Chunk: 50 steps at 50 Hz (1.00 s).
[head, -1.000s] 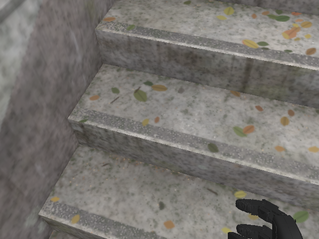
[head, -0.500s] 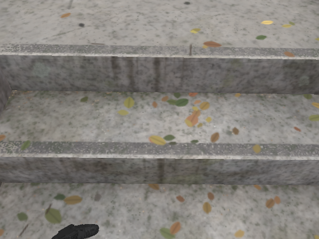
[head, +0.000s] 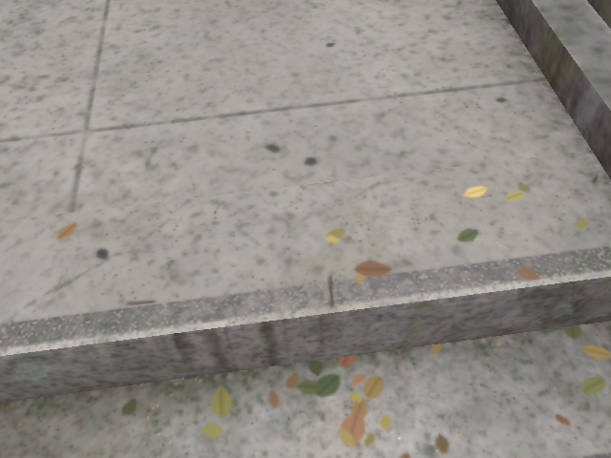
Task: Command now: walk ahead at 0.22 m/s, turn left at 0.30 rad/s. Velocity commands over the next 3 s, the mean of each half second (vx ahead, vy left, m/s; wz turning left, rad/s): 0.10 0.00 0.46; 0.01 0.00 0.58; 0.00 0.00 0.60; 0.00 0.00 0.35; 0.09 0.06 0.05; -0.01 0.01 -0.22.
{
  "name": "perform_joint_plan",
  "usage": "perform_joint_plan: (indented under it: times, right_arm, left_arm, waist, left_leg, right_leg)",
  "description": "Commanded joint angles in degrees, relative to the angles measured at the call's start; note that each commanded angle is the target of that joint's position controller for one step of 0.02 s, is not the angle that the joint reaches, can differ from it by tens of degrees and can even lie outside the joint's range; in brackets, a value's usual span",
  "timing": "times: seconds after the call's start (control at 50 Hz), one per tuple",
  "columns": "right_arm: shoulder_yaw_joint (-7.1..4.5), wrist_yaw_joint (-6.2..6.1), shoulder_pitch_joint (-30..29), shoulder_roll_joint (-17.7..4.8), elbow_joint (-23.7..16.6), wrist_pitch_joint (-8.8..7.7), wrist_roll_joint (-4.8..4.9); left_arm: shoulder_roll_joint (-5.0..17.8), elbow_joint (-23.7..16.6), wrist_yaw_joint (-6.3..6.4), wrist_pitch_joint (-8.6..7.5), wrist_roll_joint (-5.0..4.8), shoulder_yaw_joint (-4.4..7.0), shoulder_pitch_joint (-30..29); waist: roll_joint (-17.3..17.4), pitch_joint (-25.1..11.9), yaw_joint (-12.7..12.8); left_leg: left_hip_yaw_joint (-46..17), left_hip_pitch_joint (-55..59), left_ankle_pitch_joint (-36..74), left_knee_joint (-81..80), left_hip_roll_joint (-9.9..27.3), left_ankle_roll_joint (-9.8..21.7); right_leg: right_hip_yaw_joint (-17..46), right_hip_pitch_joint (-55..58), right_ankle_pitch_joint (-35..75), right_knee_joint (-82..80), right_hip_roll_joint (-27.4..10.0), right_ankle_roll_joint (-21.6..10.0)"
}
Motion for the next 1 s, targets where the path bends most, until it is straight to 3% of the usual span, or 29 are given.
perform_joint_plan:
  times: [0.02,0.04,0.06,0.1,0.12,0.18,0.2,0.22,0.24,0.26,0.28,0.34,0.38,0.4,0.48,0.5,0.58,0.6,0.62,0.64,0.66,0.68,0.7,0.74,0.78,0.8,0.88,0.94,1.0]
  right_arm:
    - [-6.13,-1.09,16.3,-10.2,6.3,-0.42,-0.21]
    - [-6.35,-1.21,13.4,-7.9,8.3,-0.92,-0.09]
    - [-6.11,-1.21,13.2,-4.9,9.7,-1.43,-0.81]
    - [-4.99,-0.71,14.2,-1.1,11.5,-2.14,-1.06]
    - [-4.96,-0.29,15.1,-1.8,12.0,-2.60,-0.58]
    - [-4.69,-0.09,14.3,-3.8,10.3,-3.65,-1.37]
    - [-4.80,-0.53,15.4,-4.7,9.1,-3.91,-2.21]
    - [-5.03,-1.04,16.5,-6.1,7.6,-4.38,-1.13]
    - [-5.44,-1.63,20.3,-7.9,8.2,-4.45,-1.27]
    - [-6.11,-1.80,21.7,-9.2,7.2,-4.22,-1.05]
    - [-6.91,-1.72,22.9,-10.6,6.7,-3.86,-1.06]
    - [-7.77,-2.16,26.2,-9.4,6.3,-2.01,-1.35]
    - [-8.07,-2.96,26.8,-8.4,6.4,-1.52,-1.12]
    - [-8.39,-2.79,26.2,-9.2,6.8,-1.03,-1.90]
    - [-9.19,-3.30,25.1,-10.5,6.0,-1.10,-1.71]
    - [-9.50,-3.95,25.2,-11.8,5.0,-0.85,-0.66]
    - [-10.19,-3.54,20.0,-13.4,1.2,1.46,-1.59]
    - [-9.78,-1.86,17.4,-13.4,-0.7,1.35,-1.06]
    - [-9.78,-0.93,16.3,-13.8,-1.4,0.40,-0.38]
    - [-9.99,0.14,14.1,-15.0,-1.6,-0.78,0.49]
    - [-9.73,1.36,8.6,-12.5,-6.7,-0.98,2.10]
    - [-9.58,1.62,6.3,-11.6,-8.8,-0.89,-1.05]
    - [-9.80,1.44,8.5,-10.5,-8.8,-0.46,-4.13]
    - [-8.37,0.36,10.7,-7.4,-9.0,2.72,-4.98]
    - [-8.16,-0.93,14.1,-8.2,-8.9,5.14,-4.54]
    - [-8.14,-0.98,15.0,-8.5,-8.5,5.90,-3.93]
    - [-8.06,-0.56,11.3,-9.6,-10.6,6.59,-2.55]
    - [-8.47,-0.26,7.3,-11.1,-13.0,6.82,-2.73]
    - [-9.08,-1.08,5.9,-11.8,-13.4,7.79,-3.02]
  left_arm:
    - [3.7,-10.6,-3.07,-1.40,3.59,0.83,1.2]
    - [0.5,-12.8,-2.97,-0.67,4.75,-0.06,-5.5]
    - [-2.9,-17.3,-2.37,-0.10,5.65,-1.61,-13.0]
    - [-4.0,-19.2,-1.42,2.00,4.37,-2.81,-13.2]
    - [-5.6,-19.9,-0.94,2.32,4.30,-3.83,-12.0]
    - [-4.5,-21.4,0.13,3.75,4.51,-4.51,-13.3]
    - [-4.5,-20.6,0.90,4.10,4.11,-4.30,-14.3]
    - [-3.3,-19.8,1.42,4.61,4.30,-3.72,-12.4]
    - [-5.4,-20.4,2.27,5.00,4.26,-4.23,-15.9]
    - [-5.5,-22.6,2.71,5.36,4.32,-4.59,-19.0]
    - [-6.0,-24.4,2.69,5.75,4.47,-4.76,-23.2]
    - [-5.2,-28.0,2.09,5.59,4.85,-4.70,-31.6]
    - [-5.9,-29.1,1.54,6.04,5.45,-4.93,-33.2]
    - [-7.0,-29.8,1.37,7.00,5.40,-5.73,-33.6]
    - [-6.4,-31.8,1.14,8.39,5.44,-5.41,-35.9]
    - [-7.5,-32.6,0.68,8.69,4.24,-5.99,-36.8]
    - [-7.2,-33.8,-0.44,8.89,1.57,-6.44,-34.7]
    - [-6.6,-30.1,-0.16,9.24,-0.60,-5.57,-27.2]
    - [-5.0,-28.6,0.54,8.86,-1.43,-4.51,-21.7]
    - [-2.0,-27.4,1.51,8.16,-0.94,-2.87,-15.6]
    - [5.4,-27.1,2.51,8.30,2.70,-0.64,-13.4]
    - [8.1,-28.4,3.63,9.53,4.23,0.35,-13.8]
    - [4.4,-29.3,3.62,9.03,3.10,-0.81,-19.8]
    - [-0.8,-27.3,3.54,8.63,2.79,-1.62,-27.7]
    - [-2.0,-24.5,3.12,8.43,3.95,-1.95,-26.6]
    - [-1.3,-23.9,2.78,8.26,4.22,-1.84,-25.8]
    - [0.9,-23.9,2.48,7.13,3.90,-1.11,-25.0]
    - [4.0,-25.2,2.69,7.02,3.55,-0.23,-22.7]
    - [5.0,-27.8,4.23,7.33,3.98,0.04,-23.1]
  waist:
    - [3.0,-21.7,-0.3]
    - [-3.2,-12.4,1.7]
    - [-5.3,-5.9,1.4]
    - [-6.3,-1.1,3.2]
    - [-6.4,1.0,4.6]
    - [-4.9,0.8,6.5]
    - [0.5,-2.4,4.8]
    - [1.6,-2.6,3.9]
    - [5.5,-3.0,2.0]
    - [5.3,-3.0,0.2]
    - [5.2,-2.4,-1.5]
    - [2.2,-1.5,-4.5]
    - [1.6,-3.0,-4.9]
    - [2.5,-5.0,-4.5]
    - [6.1,-5.9,-5.4]
    - [9.0,-8.6,-6.5]
    - [7.7,-7.0,-3.2]
    - [8.0,-10.9,-0.5]
    - [8.9,-12.3,1.9]
    - [7.2,-15.5,5.9]
    - [-10.8,-17.7,7.5]
    - [-24.5,-21.3,8.9]
    - [-15.8,-16.7,4.5]
    - [-6.5,-3.1,-3.3]
    - [-0.2,-0.5,-5.9]
    - [-0.9,-0.3,-5.9]
    - [-4.6,-0.6,-4.0]
    - [-4.1,-2.2,-1.7]
    - [-8.1,-1.5,-1.1]
  left_leg:
    - [-51.1,45.9,50.6,-38.3,18.3,17.0]
    - [-45.7,38.8,29.7,-37.1,15.4,13.7]
    - [-41.5,33.0,24.9,-36.7,13.4,12.1]
    - [-31.4,25.3,24.2,-38.1,10.5,7.2]
    - [-27.0,21.1,29.6,-37.0,9.1,5.9]
    - [-20.1,10.7,28.8,-34.8,4.2,2.5]
    - [-21.3,13.3,35.7,-33.2,5.0,3.2]
    - [-24.2,15.6,37.5,-33.7,5.5,3.4]
    - [-29.3,20.9,38.3,-33.7,7.7,3.8]
    - [-33.1,26.3,36.4,-35.0,9.2,3.9]
    - [-36.5,30.3,29.5,-36.5,10.1,4.3]
    - [-41.3,39.2,17.3,-37.5,11.6,5.1]
    - [-41.9,40.7,18.5,-36.8,11.4,3.8]
    - [-39.8,41.4,18.8,-36.8,9.2,2.9]
    - [-42.1,47.1,28.0,-37.1,10.9,5.3]
    - [-42.7,50.0,38.1,-42.6,13.3,5.8]
    - [-34.6,40.4,47.0,-44.9,11.7,4.3]
    - [-29.1,35.2,67.1,-43.1,10.3,3.9]
    - [-30.4,31.8,82.8,-40.8,10.8,2.7]
    - [-27.7,30.9,83.7,-32.5,9.7,0.2]
    - [-25.6,13.8,53.6,-18.8,1.0,-5.1]
    - [-20.3,9.4,-2.8,8.3,-5.3,-8.5]
    - [-25.0,5.9,-6.8,27.6,-4.8,-8.8]
    - [-21.0,3.4,3.5,33.6,0.5,-7.4]
    - [-17.0,5.4,11.2,34.0,0.3,-8.7]
    - [-15.5,6.1,13.4,35.1,-0.2,-9.1]
    - [-15.3,4.1,16.7,34.1,-0.9,-9.4]
    - [-15.4,2.7,18.5,33.6,0.3,-10.3]
    - [-12.4,5.5,17.8,28.1,2.4,-11.7]
  right_leg:
    - [4.7,-30.0,-3.1,62.2,4.0,2.4]
    - [3.2,-35.7,-0.4,62.9,1.7,0.4]
    - [3.0,-42.9,-1.4,67.4,0.8,-1.8]
    - [1.5,-48.1,-3.6,71.6,-1.3,-3.2]
    - [1.4,-49.3,-4.3,69.8,-2.5,-3.5]
    - [-3.4,-44.6,2.0,53.3,-4.4,-1.9]
    - [-6.9,-45.6,4.4,59.5,-3.2,-1.5]
    - [-6.3,-48.9,3.6,60.2,-3.3,-0.6]
    - [-7.0,-56.5,0.8,69.4,-3.2,-0.3]
    - [-6.0,-63.4,-2.4,72.9,-4.0,0.3]
    - [-5.4,-69.2,-5.6,75.8,-4.3,0.6]
    - [-3.5,-77.8,-8.7,73.8,-6.2,1.5]
    - [-1.0,-76.2,-7.6,71.0,-6.7,1.7]
    - [-2.9,-73.8,-8.2,64.7,-6.4,2.2]
    - [-3.0,-74.9,-10.1,59.6,-6.3,3.5]
    - [-4.0,-70.0,-20.1,54.9,-5.9,2.0]
    - [-5.9,-42.4,-32.2,27.3,-5.2,-1.5]
    - [-11.9,-26.9,-36.6,23.1,-1.1,-2.8]
    - [-12.3,-15.6,-28.1,16.8,0.9,-3.4]
    - [-7.2,-7.4,-21.1,10.3,-0.5,-4.5]
    - [18.0,1.0,-15.3,-1.0,-12.9,-9.8]
    - [42.0,-3.3,-9.4,-19.8,-26.0,-18.2]
    - [46.2,-11.1,-12.1,-21.6,-25.9,-19.9]
    - [27.8,-26.1,-33.1,-16.6,-21.3,-13.0]
    - [12.3,-28.3,-28.4,-10.7,-16.5,-9.2]
    - [8.0,-28.8,-26.2,-9.8,-16.3,-8.7]
    - [5.7,-26.2,-26.4,-11.0,-19.0,-8.8]
    - [9.1,-22.0,-28.9,-10.1,-23.5,-9.1]
    - [6.8,-22.1,-24.2,-7.1,-27.2,-8.2]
